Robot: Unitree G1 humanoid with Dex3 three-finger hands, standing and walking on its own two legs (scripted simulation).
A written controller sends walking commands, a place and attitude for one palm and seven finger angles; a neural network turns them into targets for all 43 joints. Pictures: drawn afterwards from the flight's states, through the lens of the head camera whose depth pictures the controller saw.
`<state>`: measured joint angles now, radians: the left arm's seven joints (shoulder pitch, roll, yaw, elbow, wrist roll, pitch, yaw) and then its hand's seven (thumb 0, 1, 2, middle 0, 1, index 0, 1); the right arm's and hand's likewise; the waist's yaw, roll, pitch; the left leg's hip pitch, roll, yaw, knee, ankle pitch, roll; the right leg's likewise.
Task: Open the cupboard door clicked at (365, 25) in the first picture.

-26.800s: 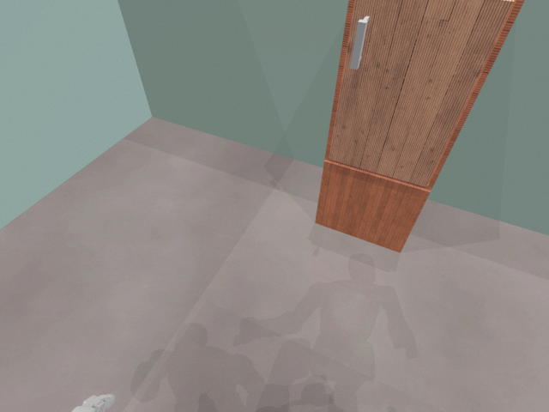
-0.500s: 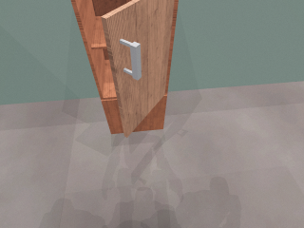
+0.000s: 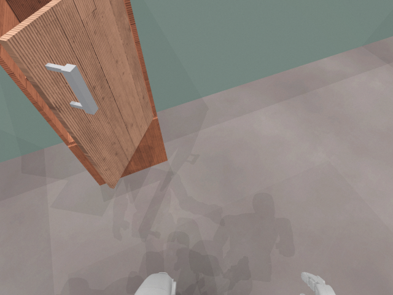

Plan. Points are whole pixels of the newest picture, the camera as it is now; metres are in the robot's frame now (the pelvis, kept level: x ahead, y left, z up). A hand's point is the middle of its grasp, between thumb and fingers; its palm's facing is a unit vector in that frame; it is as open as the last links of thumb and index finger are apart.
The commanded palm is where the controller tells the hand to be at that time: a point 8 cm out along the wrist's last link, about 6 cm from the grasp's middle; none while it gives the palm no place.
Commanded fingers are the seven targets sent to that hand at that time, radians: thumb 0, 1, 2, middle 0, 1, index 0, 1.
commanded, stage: walk to a spot facing it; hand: left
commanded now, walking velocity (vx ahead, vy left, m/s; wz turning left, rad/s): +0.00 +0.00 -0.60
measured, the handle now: (73, 89) +0.50 +0.32 +0.11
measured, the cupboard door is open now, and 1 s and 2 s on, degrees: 49 49 49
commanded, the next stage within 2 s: none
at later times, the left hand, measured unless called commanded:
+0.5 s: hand (129, 272) +0.17 +0.18 -0.17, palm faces -0.30 -0.92 -0.27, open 7.4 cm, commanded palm none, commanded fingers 0.00 0.90 0.90 -0.20 -0.30 -0.20 -0.30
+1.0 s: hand (163, 246) +0.24 +0.12 -0.18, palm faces -0.53 -0.83 -0.17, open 7.4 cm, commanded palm none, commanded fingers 0.00 0.90 0.90 -0.20 -0.30 -0.20 -0.30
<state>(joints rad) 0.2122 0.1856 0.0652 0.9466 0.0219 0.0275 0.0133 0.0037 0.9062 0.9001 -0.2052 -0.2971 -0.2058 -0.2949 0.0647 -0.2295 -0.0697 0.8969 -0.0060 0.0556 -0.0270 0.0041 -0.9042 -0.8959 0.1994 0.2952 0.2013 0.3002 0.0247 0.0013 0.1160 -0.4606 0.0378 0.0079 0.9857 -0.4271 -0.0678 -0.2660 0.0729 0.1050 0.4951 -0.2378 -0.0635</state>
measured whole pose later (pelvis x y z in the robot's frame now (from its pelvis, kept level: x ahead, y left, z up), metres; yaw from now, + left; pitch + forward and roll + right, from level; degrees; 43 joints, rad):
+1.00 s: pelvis +0.10 -0.03 -0.01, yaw -36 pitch +1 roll +0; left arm 0.27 0.22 0.09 0.99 0.03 0.02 -0.04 0.01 0.91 0.90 -0.20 -0.30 -0.20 -0.29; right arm 0.23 -0.19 -0.03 0.87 -0.04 -0.05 -0.01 0.00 -0.90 -0.90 0.20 0.30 0.20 0.30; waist 0.01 -0.04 0.03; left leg -0.26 0.05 0.11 0.56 -0.32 0.01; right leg -0.40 0.04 0.05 1.00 -0.44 -0.03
